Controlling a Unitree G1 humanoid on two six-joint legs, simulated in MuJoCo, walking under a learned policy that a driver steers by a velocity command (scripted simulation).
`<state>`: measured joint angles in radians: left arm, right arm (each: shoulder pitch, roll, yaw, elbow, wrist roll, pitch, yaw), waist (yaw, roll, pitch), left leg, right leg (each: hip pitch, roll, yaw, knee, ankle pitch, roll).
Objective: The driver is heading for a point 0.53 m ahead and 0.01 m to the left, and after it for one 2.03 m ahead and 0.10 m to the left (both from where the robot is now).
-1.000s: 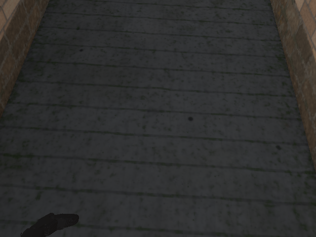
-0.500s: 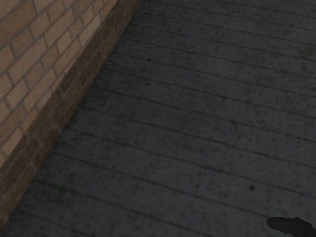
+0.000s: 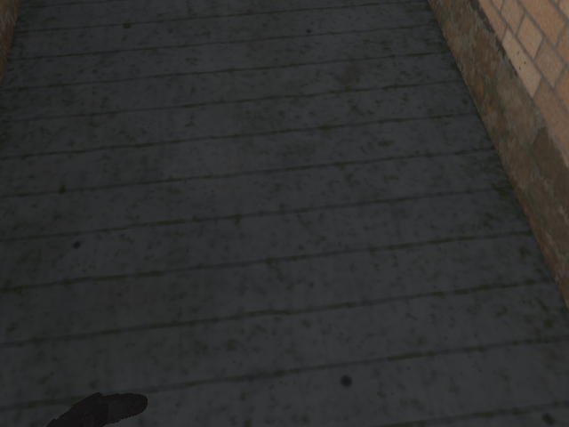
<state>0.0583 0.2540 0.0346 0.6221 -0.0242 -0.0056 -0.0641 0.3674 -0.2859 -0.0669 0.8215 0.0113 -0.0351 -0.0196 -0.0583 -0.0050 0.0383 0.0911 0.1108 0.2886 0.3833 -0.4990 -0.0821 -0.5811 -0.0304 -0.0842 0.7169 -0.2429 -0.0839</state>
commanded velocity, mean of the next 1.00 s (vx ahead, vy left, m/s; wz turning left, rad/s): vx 0.50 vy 0.00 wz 0.05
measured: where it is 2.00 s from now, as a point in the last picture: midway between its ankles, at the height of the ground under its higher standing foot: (242, 215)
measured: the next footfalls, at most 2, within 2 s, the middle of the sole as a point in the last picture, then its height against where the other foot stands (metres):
left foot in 0.50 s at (260, 409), level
right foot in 1.00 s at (346, 304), level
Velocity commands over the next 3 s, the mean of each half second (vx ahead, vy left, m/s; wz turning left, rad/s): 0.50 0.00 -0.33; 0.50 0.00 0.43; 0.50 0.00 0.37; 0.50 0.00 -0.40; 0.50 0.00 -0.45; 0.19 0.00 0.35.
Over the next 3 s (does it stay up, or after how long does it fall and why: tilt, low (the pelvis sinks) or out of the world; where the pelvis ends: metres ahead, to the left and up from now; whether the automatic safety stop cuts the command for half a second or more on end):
stays up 1.49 0.04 0.15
